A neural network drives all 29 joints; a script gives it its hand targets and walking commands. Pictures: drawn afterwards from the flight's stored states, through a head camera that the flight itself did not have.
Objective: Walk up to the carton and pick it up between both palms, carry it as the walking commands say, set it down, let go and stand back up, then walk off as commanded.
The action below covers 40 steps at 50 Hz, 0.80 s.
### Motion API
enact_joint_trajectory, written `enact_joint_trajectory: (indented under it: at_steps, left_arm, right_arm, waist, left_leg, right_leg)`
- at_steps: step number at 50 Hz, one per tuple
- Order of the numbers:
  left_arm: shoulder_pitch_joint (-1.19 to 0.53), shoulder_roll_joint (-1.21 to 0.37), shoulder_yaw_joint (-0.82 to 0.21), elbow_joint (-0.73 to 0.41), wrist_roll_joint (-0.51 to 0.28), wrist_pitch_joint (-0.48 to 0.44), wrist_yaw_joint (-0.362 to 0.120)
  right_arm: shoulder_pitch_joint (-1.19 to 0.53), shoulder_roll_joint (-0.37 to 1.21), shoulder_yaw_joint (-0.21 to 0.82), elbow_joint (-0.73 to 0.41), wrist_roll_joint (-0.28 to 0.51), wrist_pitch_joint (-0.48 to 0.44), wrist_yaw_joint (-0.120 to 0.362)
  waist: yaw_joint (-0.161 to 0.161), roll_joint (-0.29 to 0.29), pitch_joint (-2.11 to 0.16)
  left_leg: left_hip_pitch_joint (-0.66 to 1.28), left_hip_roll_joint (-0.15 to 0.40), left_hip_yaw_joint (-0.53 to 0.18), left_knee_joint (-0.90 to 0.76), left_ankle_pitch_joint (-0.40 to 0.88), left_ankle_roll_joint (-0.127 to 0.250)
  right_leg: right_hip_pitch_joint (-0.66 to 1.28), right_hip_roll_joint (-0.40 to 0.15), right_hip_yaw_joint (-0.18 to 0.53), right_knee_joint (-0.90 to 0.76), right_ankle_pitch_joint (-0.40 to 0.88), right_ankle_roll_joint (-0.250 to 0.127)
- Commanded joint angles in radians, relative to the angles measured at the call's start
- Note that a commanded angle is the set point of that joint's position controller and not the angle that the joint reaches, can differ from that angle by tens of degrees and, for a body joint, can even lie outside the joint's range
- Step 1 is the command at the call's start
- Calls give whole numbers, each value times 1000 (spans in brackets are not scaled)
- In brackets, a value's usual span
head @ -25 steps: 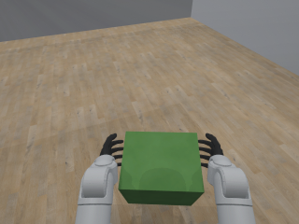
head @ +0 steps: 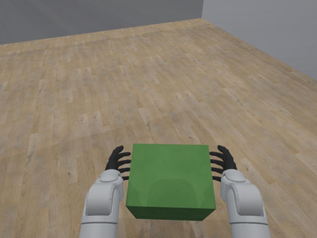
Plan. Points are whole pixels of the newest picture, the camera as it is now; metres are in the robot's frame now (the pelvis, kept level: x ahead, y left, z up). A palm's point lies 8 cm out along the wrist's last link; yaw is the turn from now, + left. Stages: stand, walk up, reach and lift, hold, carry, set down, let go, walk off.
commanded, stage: carry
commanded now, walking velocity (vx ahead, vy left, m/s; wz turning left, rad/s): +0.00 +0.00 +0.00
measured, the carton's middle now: (169, 184) +0.30 +0.00 -0.03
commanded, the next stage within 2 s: none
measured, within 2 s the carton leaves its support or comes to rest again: neither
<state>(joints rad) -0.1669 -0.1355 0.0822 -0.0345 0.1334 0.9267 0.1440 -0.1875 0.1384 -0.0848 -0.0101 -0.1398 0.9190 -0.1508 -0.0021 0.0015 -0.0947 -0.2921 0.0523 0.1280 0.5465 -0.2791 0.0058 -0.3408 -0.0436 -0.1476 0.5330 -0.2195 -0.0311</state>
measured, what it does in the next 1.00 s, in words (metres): stands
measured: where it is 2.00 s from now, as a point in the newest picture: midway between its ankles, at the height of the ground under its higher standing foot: outside the picture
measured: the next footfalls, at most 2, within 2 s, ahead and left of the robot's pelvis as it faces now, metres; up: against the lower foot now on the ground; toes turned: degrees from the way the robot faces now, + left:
none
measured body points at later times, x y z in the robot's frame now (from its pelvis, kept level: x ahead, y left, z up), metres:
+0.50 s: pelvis +0.00 +0.00 +0.00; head -0.02 +0.00 +0.45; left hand +0.29 +0.14 +0.06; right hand +0.29 -0.15 +0.06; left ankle +0.00 +0.11 -0.73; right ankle +0.04 -0.10 -0.73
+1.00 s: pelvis +0.01 +0.00 +0.00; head -0.01 +0.00 +0.45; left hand +0.30 +0.14 +0.06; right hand +0.30 -0.15 +0.06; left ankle +0.00 +0.11 -0.73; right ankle +0.04 -0.10 -0.73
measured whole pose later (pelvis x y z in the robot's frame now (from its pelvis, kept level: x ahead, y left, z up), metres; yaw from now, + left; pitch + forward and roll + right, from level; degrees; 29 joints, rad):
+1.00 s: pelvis +0.01 +0.00 +0.00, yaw +0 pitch +2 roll +0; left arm -0.17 -0.14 0.08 -0.07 0.14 0.95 0.14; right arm -0.19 0.14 -0.08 -0.04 -0.15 0.94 -0.15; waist 0.00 0.00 -0.09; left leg -0.28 0.06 0.13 0.54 -0.28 0.00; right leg -0.33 -0.04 -0.15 0.53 -0.23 -0.04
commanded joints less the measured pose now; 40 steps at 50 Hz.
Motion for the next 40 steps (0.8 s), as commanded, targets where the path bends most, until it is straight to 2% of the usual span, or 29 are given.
enact_joint_trajectory:
  at_steps: [1,19,40]
  left_arm:
    - [-403,-804,-434,-142,-240,-48,-192]
    - [-395,-816,-460,-184,-254,-21,-189]
    - [-407,-838,-467,-180,-257,-9,-199]
  right_arm:
    - [-384,815,435,-132,239,-42,195]
    - [-374,824,460,-172,252,-16,191]
    - [-384,850,468,-168,254,-5,199]
  waist:
    - [1,-2,-247]
    - [1,-2,-244]
    - [1,-3,-244]
  left_leg:
    - [73,100,-102,-83,130,21]
    - [76,101,-96,-85,139,16]
    - [82,102,-92,-86,142,13]
  right_leg:
    - [104,-113,116,-85,130,-1]
    - [107,-113,115,-88,136,-3]
    - [112,-113,113,-86,143,-5]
